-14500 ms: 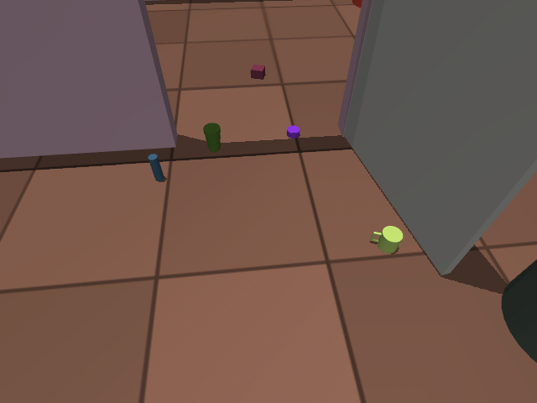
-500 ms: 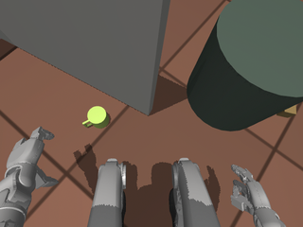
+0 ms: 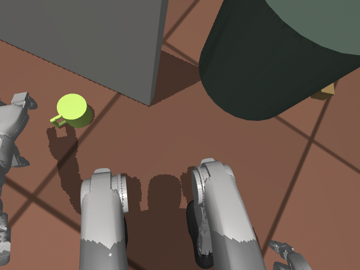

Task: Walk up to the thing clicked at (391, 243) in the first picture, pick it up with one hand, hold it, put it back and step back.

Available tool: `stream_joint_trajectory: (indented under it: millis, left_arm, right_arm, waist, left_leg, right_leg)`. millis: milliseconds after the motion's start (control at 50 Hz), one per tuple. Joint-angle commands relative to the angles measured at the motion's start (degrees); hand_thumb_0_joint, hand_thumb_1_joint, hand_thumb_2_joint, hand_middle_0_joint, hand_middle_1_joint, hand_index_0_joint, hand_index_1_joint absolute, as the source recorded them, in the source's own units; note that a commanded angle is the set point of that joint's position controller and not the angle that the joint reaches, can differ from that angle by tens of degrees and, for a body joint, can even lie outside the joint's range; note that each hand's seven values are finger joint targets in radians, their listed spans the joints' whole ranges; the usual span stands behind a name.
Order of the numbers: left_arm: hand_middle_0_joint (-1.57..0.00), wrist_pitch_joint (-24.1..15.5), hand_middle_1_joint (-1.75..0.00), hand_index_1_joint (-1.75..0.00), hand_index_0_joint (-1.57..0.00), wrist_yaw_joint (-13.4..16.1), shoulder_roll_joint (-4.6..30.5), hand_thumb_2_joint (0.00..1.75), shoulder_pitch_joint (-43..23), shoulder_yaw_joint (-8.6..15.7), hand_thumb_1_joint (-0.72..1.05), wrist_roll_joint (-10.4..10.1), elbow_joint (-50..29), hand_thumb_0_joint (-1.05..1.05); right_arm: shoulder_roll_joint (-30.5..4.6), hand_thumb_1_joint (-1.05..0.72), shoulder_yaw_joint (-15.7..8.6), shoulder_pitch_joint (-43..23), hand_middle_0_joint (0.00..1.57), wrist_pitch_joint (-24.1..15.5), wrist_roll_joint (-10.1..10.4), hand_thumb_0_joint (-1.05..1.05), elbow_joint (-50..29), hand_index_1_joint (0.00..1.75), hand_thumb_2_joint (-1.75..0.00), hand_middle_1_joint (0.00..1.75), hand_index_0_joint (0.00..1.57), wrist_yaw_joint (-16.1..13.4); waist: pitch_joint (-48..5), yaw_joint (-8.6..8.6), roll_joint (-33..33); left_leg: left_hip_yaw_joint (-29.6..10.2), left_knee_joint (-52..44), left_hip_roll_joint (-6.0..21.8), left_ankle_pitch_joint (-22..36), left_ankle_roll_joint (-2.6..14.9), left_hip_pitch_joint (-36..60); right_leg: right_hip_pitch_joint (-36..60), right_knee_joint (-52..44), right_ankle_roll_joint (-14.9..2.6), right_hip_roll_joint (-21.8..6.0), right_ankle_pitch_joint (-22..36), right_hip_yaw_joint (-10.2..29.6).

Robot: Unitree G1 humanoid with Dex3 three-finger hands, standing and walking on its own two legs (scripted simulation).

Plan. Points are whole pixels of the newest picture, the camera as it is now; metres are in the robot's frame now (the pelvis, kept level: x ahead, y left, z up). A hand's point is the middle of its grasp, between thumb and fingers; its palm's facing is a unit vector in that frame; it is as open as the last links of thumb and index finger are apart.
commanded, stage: rise first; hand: left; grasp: from above
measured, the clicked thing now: (70, 114) +0.54 +0.27 -0.34
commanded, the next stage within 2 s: none
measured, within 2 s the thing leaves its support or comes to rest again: neither
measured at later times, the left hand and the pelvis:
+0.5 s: hand (31, 124) +0.46 +0.32 -0.19, palm faces -0.45 -0.04 -0.89, open 14.0 cm; pelvis +0.01 +0.01 -0.03, yaw -2 degrees
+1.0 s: hand (39, 119) +0.48 +0.31 -0.22, palm faces -0.46 -0.05 -0.89, open 14.2 cm; pelvis +0.01 +0.00 -0.05, yaw -3 degrees
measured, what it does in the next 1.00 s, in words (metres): stands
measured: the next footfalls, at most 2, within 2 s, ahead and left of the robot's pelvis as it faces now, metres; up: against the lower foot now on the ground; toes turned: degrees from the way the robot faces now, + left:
none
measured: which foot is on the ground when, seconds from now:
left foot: down 0.00-1.00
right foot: down 0.00-1.00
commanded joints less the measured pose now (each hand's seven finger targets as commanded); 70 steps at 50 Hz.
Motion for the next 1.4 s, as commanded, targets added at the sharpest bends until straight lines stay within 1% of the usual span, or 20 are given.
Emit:
stream_joint_trajectory:
  millis: [0, 140, 180, 220, 260, 320, 420, 440, 480, 500, 620, 660, 720, 760, 880, 900, 1120, 1180, 1220, 1380]
  left_arm:
    - [-0.09, -0.91, -0.96, -0.97, -0.08, 4.39, 17.99, 1.01, -18.04, 2.76, -0.53, 2.71, -4.61, 0.00]
    - [-0.09, -1.23, -0.96, -0.97, -0.09, 6.74, 19.20, 0.99, -21.97, 2.51, -0.52, 6.58, -3.07, 0.00]
    - [-0.10, -1.16, -0.97, -0.97, -0.10, 7.13, 18.41, 0.98, -23.19, 1.33, -0.51, 7.24, -1.73, 0.00]
    - [-0.10, -1.18, -0.97, -0.97, -0.10, 7.50, 19.26, 0.97, -23.33, 1.79, -0.51, 7.71, -0.99, 0.00]
    - [-0.11, -1.29, -0.97, -0.97, -0.11, 7.81, 18.77, 0.97, -24.44, 1.16, -0.51, 8.29, 0.48, 0.00]
    - [-0.10, -1.15, -0.98, -0.98, -0.10, 8.67, 19.14, 0.97, -25.80, 2.18, -0.51, 7.50, -0.06, 0.00]
    - [-0.08, -0.52, -1.00, -1.00, -0.08, 9.21, 20.62, 1.00, -26.57, 2.37, -0.54, 8.21, 1.46, 0.00]
    - [-0.07, -0.37, -1.01, -1.01, -0.08, 9.32, 20.32, 1.00, -26.25, 2.66, -0.54, 7.90, 1.56, 0.00]
    - [-0.07, -0.34, -1.02, -1.02, -0.07, 9.32, 19.97, 1.01, -27.06, 1.96, -0.56, 8.06, 2.18, 0.00]
    - [-0.07, -0.16, -1.02, -1.02, -0.07, 9.40, 20.29, 1.01, -25.81, 2.56, -0.56, 8.12, 3.25, 0.00]
    - [-0.06, -0.07, -1.03, -1.03, -0.06, 9.72, 21.39, 1.02, -28.27, 2.84, -0.57, 7.61, 1.76, 0.00]
    - [-0.06, 0.16, -1.03, -1.03, -0.06, 9.44, 20.03, 1.02, -26.04, 2.03, -0.58, 7.68, 4.83, 0.00]
    - [-0.06, -0.25, -1.03, -1.03, -0.06, 9.45, 23.00, 1.03, -27.95, 3.53, -0.58, 7.55, 2.62, 0.00]
    - [-0.06, -0.01, -1.04, -1.04, -0.06, 9.49, 21.89, 1.02, -26.01, 2.77, -0.58, 7.86, 4.48, 0.00]
    - [-0.06, 0.05, -1.04, -1.04, -0.06, 9.70, 22.55, 1.02, -28.77, 2.43, -0.57, 7.72, 4.53, 0.00]
    - [-0.07, 0.01, -1.00, -1.03, -0.03, 9.61, 22.19, 1.09, -28.93, 2.02, -0.61, 7.55, 4.74, 0.00]
    - [-0.07, 0.42, -1.02, -1.04, -0.06, 10.03, 22.58, 1.04, -29.36, 1.52, -0.59, 7.80, 5.98, 0.00]
    - [-0.07, 0.55, -1.02, -1.04, -0.06, 10.11, 22.47, 1.04, -30.22, 0.82, -0.60, 8.36, 7.10, 0.00]
    - [-0.07, 0.66, -1.02, -1.04, -0.06, 10.30, 22.52, 1.04, -30.51, 1.02, -0.59, 8.02, 6.65, 0.00]
    - [-0.07, 0.96, -1.04, -1.04, -0.07, 10.16, 23.49, 1.02, -32.38, 0.82, -0.58, 8.25, 7.03, 0.00]
  right_arm:
    - [-12.85, -0.90, -3.42, 7.76, 0.20, -0.29, -1.09, 0.00, -2.55, 0.30, -0.90, 0.30, 0.20, -0.31]
    - [-13.37, -0.90, -3.19, 8.90, 0.20, 0.35, -2.20, 0.00, -1.37, 0.30, -0.90, 0.30, 0.20, 0.37]
    - [-13.27, -0.91, -2.97, 8.95, 0.20, 0.57, -2.52, 0.00, -1.11, 0.30, -0.90, 0.30, 0.20, 0.62]
    - [-13.74, -0.91, -3.07, 8.92, 0.20, 0.71, -2.54, 0.00, -0.83, 0.30, -0.90, 0.30, 0.20, 0.68]
    - [-13.49, -0.91, -2.81, 8.92, 0.20, 0.78, -2.87, 0.00, -0.85, 0.30, -0.90, 0.30, 0.20, 0.86]
    - [-12.90, -0.91, -2.39, 9.15, 0.20, 0.60, -3.18, 0.00, -0.87, 0.30, -0.90, 0.30, 0.20, 1.02]
    - [-13.28, -0.91, -2.13, 9.76, 0.20, 0.74, -3.44, 0.00, -0.46, 0.30, -0.90, 0.30, 0.20, 1.17]
    - [-13.35, -0.91, -2.14, 9.75, 0.20, 0.81, -3.41, 0.00, -0.48, 0.30, -0.90, 0.30, 0.20, 1.19]
    - [-13.01, -0.91, -1.79, 9.71, 0.20, 0.86, -3.62, 0.00, -0.82, 0.30, -0.91, 0.30, 0.20, 1.31]
    - [-13.10, -0.91, -1.64, 9.84, 0.20, 0.91, -3.61, 0.00, -0.60, 0.30, -0.91, 0.30, 0.20, 1.32]
    - [-13.34, -0.91, -1.15, 9.67, 0.20, 1.11, -3.81, 0.00, -1.01, 0.30, -0.90, 0.30, 0.20, 1.58]
    - [-13.30, -0.91, -0.65, 10.27, 0.20, 1.14, -4.02, 0.00, -0.85, 0.30, -0.91, 0.30, 0.20, 1.70]
    - [-13.44, -0.91, -0.51, 10.21, 0.20, 1.22, -4.16, 0.00, -0.88, 0.30, -0.90, 0.30, 0.20, 1.63]
    - [-13.32, -0.91, -0.12, 10.17, 0.20, 1.36, -4.43, 0.00, -1.00, 0.30, -0.91, 0.30, 0.20, 1.81]
    - [-14.36, -0.91, 0.25, 10.02, 0.20, 1.19, -4.45, 0.00, -1.01, 0.30, -0.90, 0.30, 0.20, 1.91]
    - [-14.42, -0.91, 0.37, 10.00, 0.20, 1.11, -4.32, 0.00, -1.09, 0.30, -0.91, 0.30, 0.20, 1.95]
    - [-14.89, -0.91, 1.03, 9.91, 0.20, 0.91, -4.20, 0.00, -0.88, 0.30, -0.90, 0.30, 0.20, 2.02]
    - [-14.90, -0.91, 1.43, 10.09, 0.20, 0.96, -4.32, 0.00, -1.09, 0.30, -0.90, 0.30, 0.20, 2.16]
    - [-14.86, -0.91, 1.52, 10.31, 0.20, 0.83, -4.21, 0.00, -1.01, 0.30, -0.90, 0.30, 0.20, 2.06]
    - [-15.24, -0.91, 2.12, 10.82, 0.20, 0.60, -4.33, 0.00, -1.35, 0.30, -0.90, 0.30, 0.20, 2.29]
  waist:
    - [-34.81, -0.04, 11.52]
    - [-38.13, -0.66, 14.60]
    - [-36.94, -1.92, 15.25]
    - [-36.68, -1.70, 15.73]
    - [-35.66, -2.58, 15.20]
    - [-37.02, -2.28, 13.99]
    - [-38.67, -3.12, 15.39]
    - [-38.76, -2.59, 15.45]
    - [-37.60, -3.73, 14.97]
    - [-37.22, -3.12, 14.02]
    - [-38.68, -3.72, 17.00]
    - [-36.30, -4.51, 14.46]
    - [-38.61, -3.92, 15.06]
    - [-37.50, -4.23, 15.08]
    - [-35.20, -5.17, 16.86]
    - [-34.33, -5.48, 16.65]
    - [-35.67, -5.61, 18.14]
    - [-34.22, -6.77, 17.26]
    - [-34.58, -6.30, 16.91]
    - [-34.87, -7.56, 18.10]
  left_leg:
    - [5.35, -13.95, -0.60, 1.32, 3.57, 27.38]
    - [5.09, -11.62, -0.46, 5.62, 3.25, 29.38]
    - [4.79, -11.22, -0.40, 5.82, 3.31, 28.68]
    - [3.93, -11.20, -0.09, 6.57, 3.03, 29.56]
    - [4.51, -10.25, -0.21, 5.56, 3.36, 27.64]
    - [5.57, -8.66, -0.42, 6.35, 3.83, 26.08]
    - [5.01, -7.40, -0.07, 10.05, 3.60, 27.49]
    - [4.80, -7.76, -0.05, 10.33, 3.44, 27.69]
    - [5.31, -6.73, -0.08, 9.54, 3.76, 25.77]
    - [5.22, -6.82, -0.11, 9.46, 3.80, 25.48]
    - [5.01, -6.23, 0.14, 10.32, 3.59, 26.25]
    - [4.87, -5.79, 0.07, 9.92, 3.71, 24.55]
    - [5.44, -4.55, 0.00, 10.53, 4.01, 24.02]
    - [5.45, -4.38, 0.09, 10.63, 3.89, 23.66]
    - [4.76, -4.78, 0.28, 8.17, 3.66, 23.32]
    - [4.45, -4.91, 0.32, 7.57, 3.62, 23.02]
    - [3.91, -4.56, 0.27, 8.45, 3.27, 23.72]
    - [4.09, -3.73, 0.20, 7.70, 3.54, 21.70]
    - [4.51, -3.49, 0.04, 7.72, 3.65, 21.65]
    - [4.06, -3.39, 0.05, 8.83, 3.55, 21.86]
  right_leg:
    - [11.92, -12.24, -4.73, 0.65, 2.93, -5.53]
    - [10.74, -9.25, -4.64, 0.68, 6.79, -6.18]
    - [9.80, -8.61, -4.50, 0.57, 7.28, -6.37]
    - [8.02, -7.34, -4.52, 0.34, 7.75, -6.60]
    - [8.15, -7.73, -4.57, 0.67, 7.39, -6.63]
    - [10.26, -8.23, -4.30, 0.80, 8.34, -6.19]
    - [10.64, -6.47, -4.19, 1.04, 11.70, -6.62]
    - [10.16, -6.17, -4.26, 0.95, 11.75, -6.58]
    - [10.91, -6.66, -4.14, 1.07, 11.67, -6.48]
    - [10.91, -6.68, -4.18, 1.11, 11.44, -6.49]
    - [10.78, -5.62, -4.08, 1.18, 12.30, -6.76]
    - [10.91, -5.96, -4.01, 1.21, 12.10, -6.79]
    - [13.36, -6.24, -3.84, 1.41, 13.19, -6.40]
    - [13.23, -5.82, -3.81, 1.48, 13.31, -6.47]
    - [9.81, -5.15, -4.15, 1.53, 10.98, -7.32]
    - [9.19, -4.94, -4.20, 1.46, 10.52, -7.51]
    - [8.41, -3.85, -4.33, 1.68, 11.43, -8.01]
    - [8.70, -3.93, -4.28, 1.76, 11.19, -8.07]
    - [9.35, -4.28, -4.21, 1.68, 11.34, -7.71]
    - [9.57, -3.78, -4.09, 1.62, 12.42, -8.13]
